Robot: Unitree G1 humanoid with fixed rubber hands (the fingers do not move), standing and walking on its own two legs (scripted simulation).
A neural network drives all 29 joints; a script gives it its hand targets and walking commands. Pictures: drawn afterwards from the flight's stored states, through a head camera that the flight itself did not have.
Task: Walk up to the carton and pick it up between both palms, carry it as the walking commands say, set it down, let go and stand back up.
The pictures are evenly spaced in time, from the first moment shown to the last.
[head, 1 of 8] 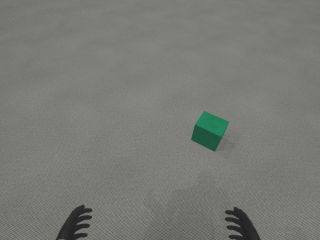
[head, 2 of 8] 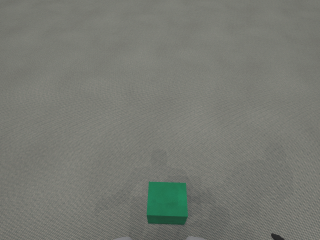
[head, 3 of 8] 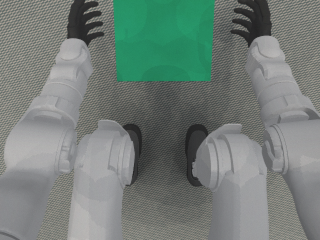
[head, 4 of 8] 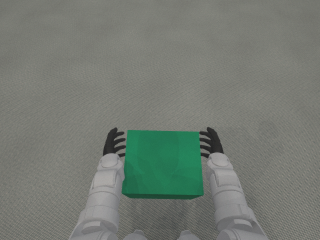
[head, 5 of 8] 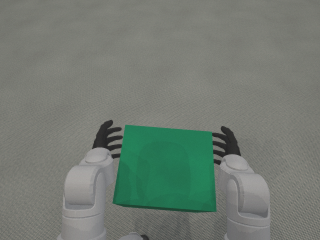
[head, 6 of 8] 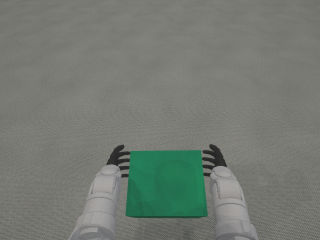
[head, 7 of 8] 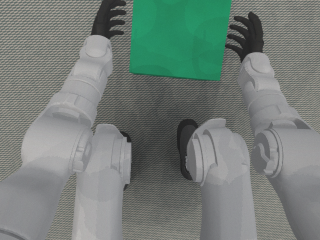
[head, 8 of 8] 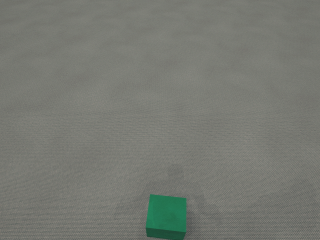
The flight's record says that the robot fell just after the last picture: no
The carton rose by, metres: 0.70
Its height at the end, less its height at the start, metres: +0.00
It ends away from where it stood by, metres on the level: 1.57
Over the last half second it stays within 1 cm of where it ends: yes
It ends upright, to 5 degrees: yes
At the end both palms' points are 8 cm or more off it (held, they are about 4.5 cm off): yes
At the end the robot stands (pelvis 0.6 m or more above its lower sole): yes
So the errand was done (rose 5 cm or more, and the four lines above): yes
